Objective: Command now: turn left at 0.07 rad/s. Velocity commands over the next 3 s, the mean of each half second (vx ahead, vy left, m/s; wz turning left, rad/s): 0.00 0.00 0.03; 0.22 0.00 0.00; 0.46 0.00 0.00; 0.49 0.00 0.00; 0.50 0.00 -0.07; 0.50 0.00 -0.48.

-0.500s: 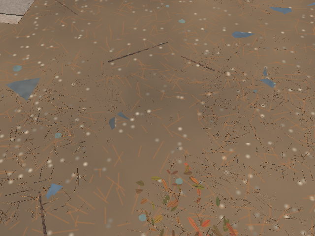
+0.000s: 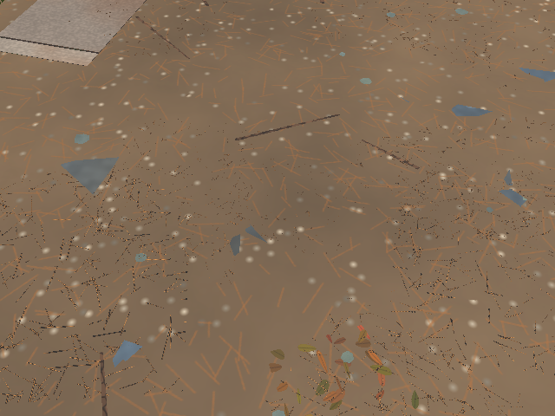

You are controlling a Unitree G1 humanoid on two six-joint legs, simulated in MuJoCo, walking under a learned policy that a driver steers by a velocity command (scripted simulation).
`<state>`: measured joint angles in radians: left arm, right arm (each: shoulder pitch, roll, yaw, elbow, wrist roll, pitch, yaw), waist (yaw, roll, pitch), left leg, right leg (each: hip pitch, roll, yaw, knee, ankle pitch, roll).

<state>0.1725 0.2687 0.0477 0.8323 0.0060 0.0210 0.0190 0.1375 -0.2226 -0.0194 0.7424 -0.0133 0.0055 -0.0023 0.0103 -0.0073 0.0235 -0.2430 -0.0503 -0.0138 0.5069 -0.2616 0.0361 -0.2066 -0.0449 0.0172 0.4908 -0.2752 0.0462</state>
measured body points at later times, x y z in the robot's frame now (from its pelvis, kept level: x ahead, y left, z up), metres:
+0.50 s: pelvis +0.00 -0.01 +0.00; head +0.00 -0.01 +0.45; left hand +0.07 +0.24 -0.14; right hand +0.08 -0.28 -0.13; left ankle +0.00 +0.10 -0.74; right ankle -0.01 -0.14 -0.74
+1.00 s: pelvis +0.09 -0.04 +0.00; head +0.10 -0.06 +0.45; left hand +0.05 +0.21 -0.14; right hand +0.18 -0.31 -0.13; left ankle +0.06 +0.08 -0.66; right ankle -0.01 -0.14 -0.74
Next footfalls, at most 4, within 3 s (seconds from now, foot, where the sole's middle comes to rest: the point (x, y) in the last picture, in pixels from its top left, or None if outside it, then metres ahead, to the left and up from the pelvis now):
1.26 left None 0.41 0.09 -0.77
1.78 right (355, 340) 0.70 -0.16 -0.77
2.34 left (268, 242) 1.02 0.07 -0.77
2.90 right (351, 179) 1.28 -0.20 -0.77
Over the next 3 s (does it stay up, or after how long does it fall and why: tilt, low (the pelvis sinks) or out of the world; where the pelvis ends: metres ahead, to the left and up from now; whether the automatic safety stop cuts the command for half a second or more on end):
stays up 1.20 -0.10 -0.01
